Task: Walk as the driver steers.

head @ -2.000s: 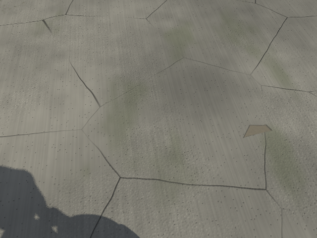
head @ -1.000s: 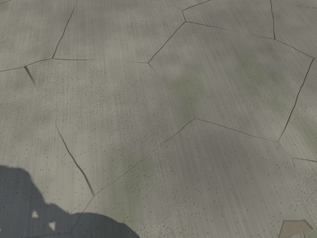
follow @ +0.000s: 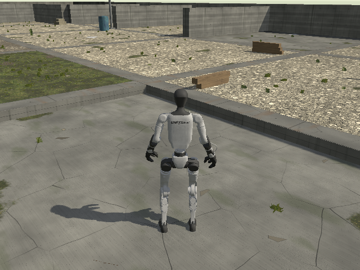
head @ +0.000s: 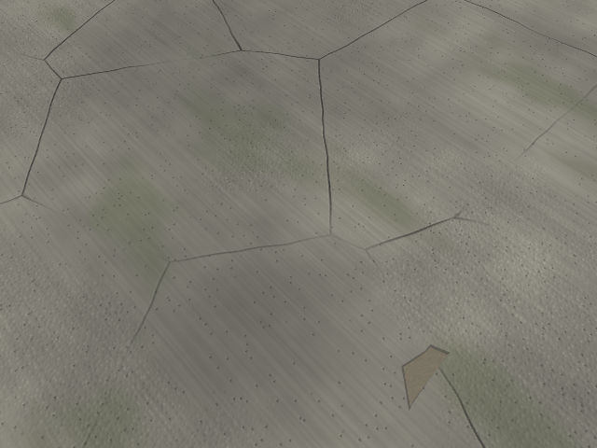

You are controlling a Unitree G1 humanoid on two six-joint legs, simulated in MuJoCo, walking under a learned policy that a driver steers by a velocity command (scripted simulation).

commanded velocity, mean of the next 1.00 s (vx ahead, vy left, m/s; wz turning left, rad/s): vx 0.26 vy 0.00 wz -0.06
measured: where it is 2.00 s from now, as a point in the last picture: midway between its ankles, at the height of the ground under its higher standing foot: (313, 301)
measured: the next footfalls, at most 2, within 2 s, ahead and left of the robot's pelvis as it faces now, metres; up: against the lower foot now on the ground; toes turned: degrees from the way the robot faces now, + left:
left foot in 0.40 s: +0.03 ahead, +0.10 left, +0.00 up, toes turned -2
right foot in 0.80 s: +0.28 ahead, -0.19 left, +0.00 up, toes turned -5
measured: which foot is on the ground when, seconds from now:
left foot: down 0.00-0.00, up 0.02-0.38, down 0.40-0.82, up 0.84-1.00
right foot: down 0.00-0.42, up 0.44-0.78, down 0.80-1.00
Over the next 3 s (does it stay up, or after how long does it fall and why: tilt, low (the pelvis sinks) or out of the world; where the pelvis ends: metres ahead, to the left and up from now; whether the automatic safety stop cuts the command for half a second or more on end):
stays up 1.37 -0.11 0.00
